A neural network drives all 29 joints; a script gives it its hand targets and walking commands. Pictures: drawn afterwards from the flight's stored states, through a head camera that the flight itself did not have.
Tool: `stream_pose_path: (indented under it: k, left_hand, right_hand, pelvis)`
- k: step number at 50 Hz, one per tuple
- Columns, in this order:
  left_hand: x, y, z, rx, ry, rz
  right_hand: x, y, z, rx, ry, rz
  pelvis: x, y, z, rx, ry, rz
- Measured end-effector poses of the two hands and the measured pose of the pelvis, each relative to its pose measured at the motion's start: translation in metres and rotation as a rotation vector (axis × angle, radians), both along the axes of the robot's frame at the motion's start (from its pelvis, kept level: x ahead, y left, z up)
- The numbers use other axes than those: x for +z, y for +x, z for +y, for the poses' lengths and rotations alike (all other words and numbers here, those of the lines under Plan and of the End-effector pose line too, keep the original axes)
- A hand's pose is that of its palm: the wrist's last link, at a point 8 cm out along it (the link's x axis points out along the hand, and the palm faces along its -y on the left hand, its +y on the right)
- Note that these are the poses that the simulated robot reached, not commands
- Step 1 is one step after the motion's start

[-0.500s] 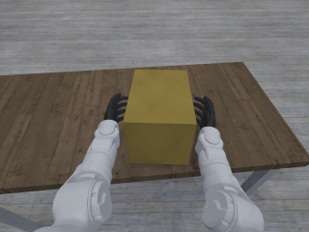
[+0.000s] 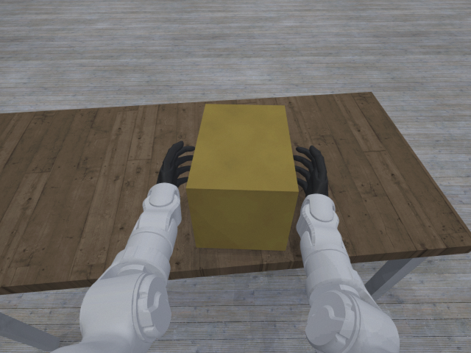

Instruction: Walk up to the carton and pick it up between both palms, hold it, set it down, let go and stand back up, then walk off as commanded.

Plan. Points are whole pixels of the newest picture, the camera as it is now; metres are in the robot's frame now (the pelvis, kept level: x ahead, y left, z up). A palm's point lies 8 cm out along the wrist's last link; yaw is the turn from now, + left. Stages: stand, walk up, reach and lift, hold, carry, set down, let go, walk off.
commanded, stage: set down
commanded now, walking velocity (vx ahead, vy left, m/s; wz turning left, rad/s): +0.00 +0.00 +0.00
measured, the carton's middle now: (242, 172) +0.47 -0.02 +0.03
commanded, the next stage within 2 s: none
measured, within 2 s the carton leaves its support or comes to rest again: rests again in 0.48 s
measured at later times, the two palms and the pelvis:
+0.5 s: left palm (168, 185) +0.42 +0.12 +0.07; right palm (313, 194) +0.38 -0.14 +0.06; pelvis +0.00 +0.00 +0.00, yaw +0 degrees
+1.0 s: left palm (169, 187) +0.42 +0.12 +0.06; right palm (312, 196) +0.39 -0.14 +0.05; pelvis +0.00 +0.00 +0.00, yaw +0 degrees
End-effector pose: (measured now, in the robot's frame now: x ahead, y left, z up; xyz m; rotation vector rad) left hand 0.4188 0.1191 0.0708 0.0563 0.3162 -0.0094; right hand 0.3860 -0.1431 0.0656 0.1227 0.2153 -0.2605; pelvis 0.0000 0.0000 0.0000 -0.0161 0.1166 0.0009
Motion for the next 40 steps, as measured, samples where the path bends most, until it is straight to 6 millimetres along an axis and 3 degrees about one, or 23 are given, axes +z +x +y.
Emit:
stream_pose_path:
  k: [40]
  left_hand:
    - [-0.011, 0.000, 0.003, -0.006, -0.012, -0.002]
  right_hand:
    - [-0.012, -0.003, 0.002, 0.003, 0.005, 0.003]
  pelvis:
    - [0.000, -0.003, 0.000, -0.002, 0.001, 0.005]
